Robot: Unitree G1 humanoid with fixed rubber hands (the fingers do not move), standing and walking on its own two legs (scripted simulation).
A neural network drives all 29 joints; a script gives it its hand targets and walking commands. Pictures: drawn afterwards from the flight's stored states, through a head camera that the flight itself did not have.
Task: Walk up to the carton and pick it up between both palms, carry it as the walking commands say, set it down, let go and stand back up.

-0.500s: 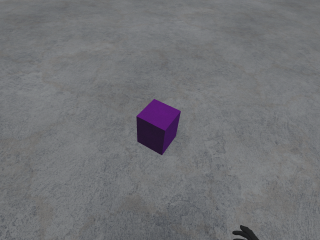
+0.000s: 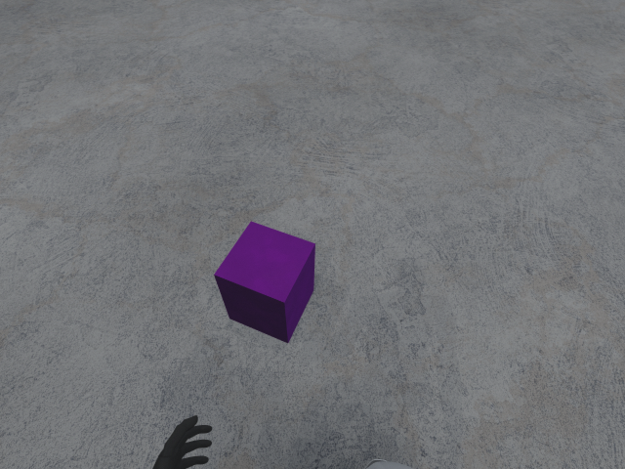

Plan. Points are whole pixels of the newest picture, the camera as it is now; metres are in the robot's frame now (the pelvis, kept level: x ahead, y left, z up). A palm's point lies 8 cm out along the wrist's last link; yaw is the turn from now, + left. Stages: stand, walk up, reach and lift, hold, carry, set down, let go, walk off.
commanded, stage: walk up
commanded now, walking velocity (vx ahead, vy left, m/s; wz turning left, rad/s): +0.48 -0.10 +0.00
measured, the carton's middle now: (269, 283) +0.74 +0.07 -0.61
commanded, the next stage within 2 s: none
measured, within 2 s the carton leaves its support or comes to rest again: neither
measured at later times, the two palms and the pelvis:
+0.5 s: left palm (114, 458) +0.21 +0.27 -0.14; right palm (435, 365) +0.27 -0.20 -0.11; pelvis +0.21 +0.04 +0.02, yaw -1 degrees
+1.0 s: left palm (180, 334) +0.37 +0.19 -0.12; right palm (454, 360) +0.28 -0.24 -0.12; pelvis +0.28 -0.02 +0.02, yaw +0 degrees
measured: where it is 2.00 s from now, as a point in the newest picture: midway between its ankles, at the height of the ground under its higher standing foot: (235, 433)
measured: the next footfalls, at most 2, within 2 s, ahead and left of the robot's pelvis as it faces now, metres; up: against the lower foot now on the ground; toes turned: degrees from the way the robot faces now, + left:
left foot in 0.28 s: +0.28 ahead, +0.14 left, +0.00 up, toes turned +11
right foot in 0.70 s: +0.34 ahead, -0.13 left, +0.00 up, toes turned -10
